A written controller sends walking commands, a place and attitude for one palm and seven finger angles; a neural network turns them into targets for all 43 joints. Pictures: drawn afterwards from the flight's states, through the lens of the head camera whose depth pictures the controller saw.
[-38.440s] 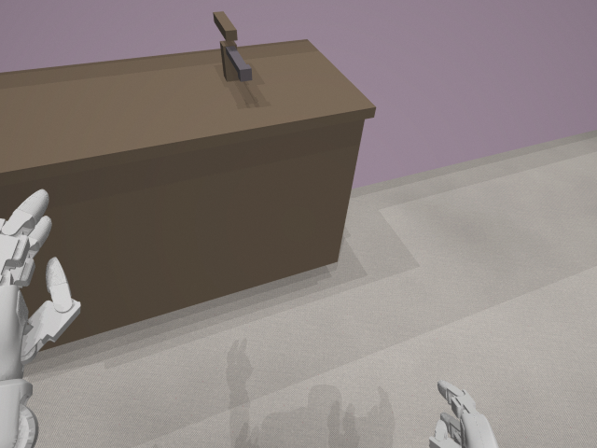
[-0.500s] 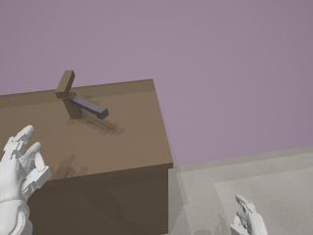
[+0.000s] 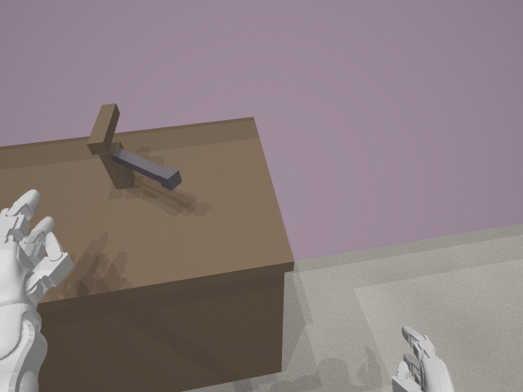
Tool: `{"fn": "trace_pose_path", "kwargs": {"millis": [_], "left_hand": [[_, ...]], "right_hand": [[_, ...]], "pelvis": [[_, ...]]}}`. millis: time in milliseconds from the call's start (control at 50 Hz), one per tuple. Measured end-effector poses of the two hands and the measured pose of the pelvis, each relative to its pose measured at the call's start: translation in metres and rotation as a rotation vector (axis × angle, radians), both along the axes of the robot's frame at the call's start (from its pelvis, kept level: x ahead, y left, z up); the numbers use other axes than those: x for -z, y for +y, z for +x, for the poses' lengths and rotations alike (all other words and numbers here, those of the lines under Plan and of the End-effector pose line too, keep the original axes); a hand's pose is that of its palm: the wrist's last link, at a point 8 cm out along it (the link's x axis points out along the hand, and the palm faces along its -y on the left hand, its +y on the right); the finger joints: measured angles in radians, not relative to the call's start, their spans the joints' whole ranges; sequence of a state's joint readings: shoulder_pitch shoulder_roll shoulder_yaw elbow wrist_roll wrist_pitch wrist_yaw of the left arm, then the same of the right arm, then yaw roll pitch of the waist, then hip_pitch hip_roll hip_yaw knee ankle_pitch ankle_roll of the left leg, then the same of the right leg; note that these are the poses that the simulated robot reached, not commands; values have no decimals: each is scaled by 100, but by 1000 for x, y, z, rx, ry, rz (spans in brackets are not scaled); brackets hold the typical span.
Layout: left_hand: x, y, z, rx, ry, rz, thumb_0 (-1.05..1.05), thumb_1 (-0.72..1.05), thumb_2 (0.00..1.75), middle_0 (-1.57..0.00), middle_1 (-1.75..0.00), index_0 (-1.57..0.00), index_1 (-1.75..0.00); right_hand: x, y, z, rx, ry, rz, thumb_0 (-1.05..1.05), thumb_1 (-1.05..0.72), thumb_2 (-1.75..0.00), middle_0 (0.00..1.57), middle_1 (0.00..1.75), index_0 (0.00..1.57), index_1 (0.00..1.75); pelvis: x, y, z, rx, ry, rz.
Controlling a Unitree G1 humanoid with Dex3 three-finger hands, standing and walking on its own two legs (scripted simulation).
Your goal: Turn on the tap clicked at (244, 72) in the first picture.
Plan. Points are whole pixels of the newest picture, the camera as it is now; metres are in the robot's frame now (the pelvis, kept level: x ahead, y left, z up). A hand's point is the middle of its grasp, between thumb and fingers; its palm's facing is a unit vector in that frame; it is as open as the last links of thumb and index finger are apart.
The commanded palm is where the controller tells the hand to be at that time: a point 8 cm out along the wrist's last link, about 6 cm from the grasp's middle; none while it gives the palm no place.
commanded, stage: reach beside the lever's end, fingers flat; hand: left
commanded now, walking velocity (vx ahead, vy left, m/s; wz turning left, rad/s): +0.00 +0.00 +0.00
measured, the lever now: (170, 178) +0.43 +0.22 +0.11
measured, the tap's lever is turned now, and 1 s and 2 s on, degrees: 49 49 49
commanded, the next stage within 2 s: push the lever round in 1.46 s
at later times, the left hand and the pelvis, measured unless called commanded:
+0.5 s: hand (62, 241) +0.27 +0.32 +0.12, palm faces +0.51 -0.85 -0.12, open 7.6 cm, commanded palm +0.22 +0.36 +0.12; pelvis +0.01 +0.02 +0.00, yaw +0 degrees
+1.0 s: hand (49, 234) +0.29 +0.37 +0.11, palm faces +0.54 -0.83 -0.12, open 7.8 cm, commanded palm +0.24 +0.41 +0.10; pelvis +0.00 +0.01 +0.00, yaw +0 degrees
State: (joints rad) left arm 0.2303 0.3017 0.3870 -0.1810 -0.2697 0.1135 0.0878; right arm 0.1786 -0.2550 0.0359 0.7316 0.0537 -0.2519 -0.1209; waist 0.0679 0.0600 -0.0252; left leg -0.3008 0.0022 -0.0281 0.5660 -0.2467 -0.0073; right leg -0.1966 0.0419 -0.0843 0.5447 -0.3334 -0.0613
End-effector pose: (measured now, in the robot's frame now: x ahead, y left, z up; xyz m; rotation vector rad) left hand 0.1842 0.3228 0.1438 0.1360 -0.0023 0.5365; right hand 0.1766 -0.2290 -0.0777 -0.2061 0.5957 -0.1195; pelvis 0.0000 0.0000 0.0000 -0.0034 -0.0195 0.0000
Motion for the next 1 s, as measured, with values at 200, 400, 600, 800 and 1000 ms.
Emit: {"fn": "trace_pose_path", "kwargs": {"millis": [200, 400, 600, 800, 1000], "left_hand": [[11, 15, 17, 4, 41, -32, 1, 90, 90, -19, -25, -19, -26], [14, 34, 23, -26, 16, -14, 1, 90, 90, -18, -23, -18, -23], [18, 35, 46, 13, 40, -27, 1, 90, 90, -18, -20, -17, -21], [26, 61, 41, -66, 51, -25, 1, 90, 90, -17, -18, -17, -18], [30, 77, 55, -38, 43, -32, 1, 90, 90, -16, -16, -16, -16]], "right_hand": [[-3, 11, 3, 14, 16, 6, 1, -90, -90, 20, 30, 21, 30], [0, 15, 4, -4, 49, -22, 1, -90, -90, 20, 30, 21, 30], [4, 15, -4, 20, 73, -13, 1, -90, -90, 20, 30, 21, 30], [9, 1, -21, 42, 130, -35, 1, -90, -90, 20, 30, 21, 30], [18, -13, -42, 65, 187, -68, 1, -90, -90, 20, 30, 21, 30]], "pelvis": [[-2, 10, 8, 12, 17, 2], [-1, 17, 8, 2, 21, -4], [-1, 19, 8, 9, 38, -3], [1, 14, 6, 6, 45, -8], [4, 12, -1, -4, 70, -16]]}}
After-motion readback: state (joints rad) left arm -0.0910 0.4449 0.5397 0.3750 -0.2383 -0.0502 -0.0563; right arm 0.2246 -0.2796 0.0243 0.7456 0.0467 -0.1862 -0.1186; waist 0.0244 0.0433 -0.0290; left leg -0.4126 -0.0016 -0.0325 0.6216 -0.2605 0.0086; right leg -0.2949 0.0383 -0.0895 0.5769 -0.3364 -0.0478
